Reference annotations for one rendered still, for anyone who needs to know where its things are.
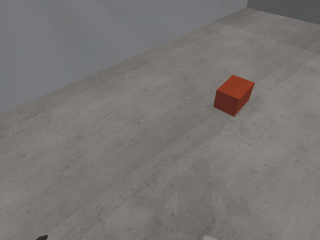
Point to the carton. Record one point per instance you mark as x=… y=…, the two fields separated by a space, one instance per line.
x=233 y=95

